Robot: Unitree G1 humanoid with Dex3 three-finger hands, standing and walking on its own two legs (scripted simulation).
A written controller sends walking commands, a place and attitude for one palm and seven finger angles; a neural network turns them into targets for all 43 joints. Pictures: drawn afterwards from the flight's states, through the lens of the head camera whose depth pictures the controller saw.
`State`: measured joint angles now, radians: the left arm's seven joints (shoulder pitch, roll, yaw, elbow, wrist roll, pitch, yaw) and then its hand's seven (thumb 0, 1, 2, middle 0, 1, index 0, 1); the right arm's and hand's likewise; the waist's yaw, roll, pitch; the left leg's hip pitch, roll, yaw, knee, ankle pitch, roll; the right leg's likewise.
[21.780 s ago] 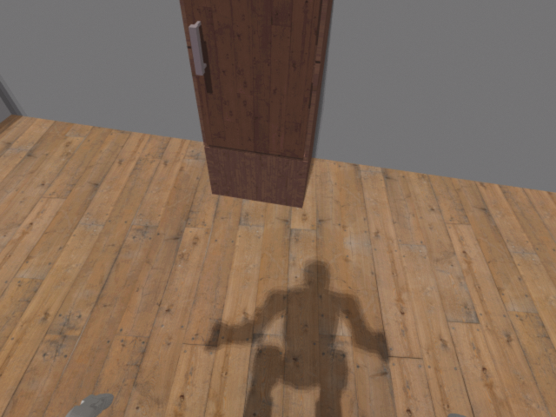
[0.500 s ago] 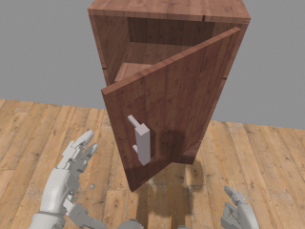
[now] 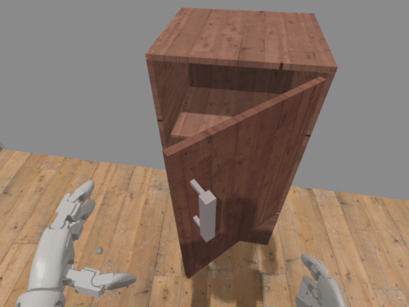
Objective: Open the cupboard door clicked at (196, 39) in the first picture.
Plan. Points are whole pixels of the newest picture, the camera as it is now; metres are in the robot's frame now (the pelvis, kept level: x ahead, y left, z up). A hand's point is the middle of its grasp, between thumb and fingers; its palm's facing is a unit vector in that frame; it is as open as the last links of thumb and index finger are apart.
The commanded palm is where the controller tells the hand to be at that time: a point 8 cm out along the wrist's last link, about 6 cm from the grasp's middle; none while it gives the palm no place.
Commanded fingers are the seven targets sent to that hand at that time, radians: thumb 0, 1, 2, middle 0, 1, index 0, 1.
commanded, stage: draw the hand back to the body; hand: left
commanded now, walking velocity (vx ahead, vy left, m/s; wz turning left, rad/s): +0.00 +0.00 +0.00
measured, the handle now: (201, 211) +0.32 +0.04 +0.02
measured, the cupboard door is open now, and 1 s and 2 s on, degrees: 45 45 45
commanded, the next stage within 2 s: step back with the hand held close in 0.88 s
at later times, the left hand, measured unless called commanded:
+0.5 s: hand (50, 203) +0.21 +0.24 +0.18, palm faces +0.42 -0.81 -0.42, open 9.1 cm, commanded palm +0.16 +0.28 +0.20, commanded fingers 0.00 0.90 0.90 -0.20 -0.30 -0.20 -0.30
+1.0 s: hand (57, 206) +0.20 +0.22 +0.19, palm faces +0.43 -0.81 -0.41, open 7.4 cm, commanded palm +0.16 +0.26 +0.21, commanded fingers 0.00 0.90 0.90 -0.20 -0.30 -0.20 -0.30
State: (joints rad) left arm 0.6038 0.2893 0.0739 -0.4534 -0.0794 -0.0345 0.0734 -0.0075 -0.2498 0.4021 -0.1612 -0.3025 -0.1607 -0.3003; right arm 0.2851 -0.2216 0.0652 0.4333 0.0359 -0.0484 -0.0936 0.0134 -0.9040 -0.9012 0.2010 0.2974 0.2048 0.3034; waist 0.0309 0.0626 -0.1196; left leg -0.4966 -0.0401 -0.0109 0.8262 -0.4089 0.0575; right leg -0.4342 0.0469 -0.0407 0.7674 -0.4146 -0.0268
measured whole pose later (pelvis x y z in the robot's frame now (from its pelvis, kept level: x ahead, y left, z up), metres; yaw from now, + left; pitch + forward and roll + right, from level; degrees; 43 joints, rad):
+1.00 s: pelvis +0.02 -0.04 +0.04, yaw -1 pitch -4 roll +0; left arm 0.48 0.36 0.33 -0.38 -0.08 -0.06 0.11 0.02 0.89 0.89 -0.21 -0.30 -0.21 -0.30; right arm 0.19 -0.23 0.03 0.64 0.01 -0.07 -0.08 0.01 -0.90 -0.90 0.20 0.30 0.20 0.30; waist 0.06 0.07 0.01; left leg -0.11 -0.01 -0.01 0.43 -0.25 0.01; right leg -0.06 0.08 -0.02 0.38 -0.25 -0.07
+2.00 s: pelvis -0.13 +0.02 +0.02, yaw +4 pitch -2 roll -4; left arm 0.56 0.42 0.40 -0.57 -0.03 -0.21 0.15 0.02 0.89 0.90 -0.21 -0.30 -0.21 -0.30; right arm 0.18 -0.22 -0.01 0.61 0.01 -0.05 -0.07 0.01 -0.90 -0.90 0.20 0.30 0.21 0.30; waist 0.02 0.01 0.04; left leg -0.45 0.00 0.02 0.57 -0.09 0.06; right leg -0.27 0.10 0.07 0.55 -0.25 0.02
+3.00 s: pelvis -0.44 +0.08 +0.02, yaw -4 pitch +1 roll +1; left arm 0.43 0.40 0.47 -0.44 -0.03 -0.20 0.18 0.01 0.89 0.90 -0.21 -0.30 -0.21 -0.30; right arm 0.29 -0.23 0.00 0.64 -0.01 -0.14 -0.11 0.01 -0.90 -0.90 0.20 0.30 0.21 0.30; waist -0.01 -0.03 -0.12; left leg -0.23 0.07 0.05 0.58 -0.49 0.05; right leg -0.44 0.02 -0.13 0.63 -0.37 -0.08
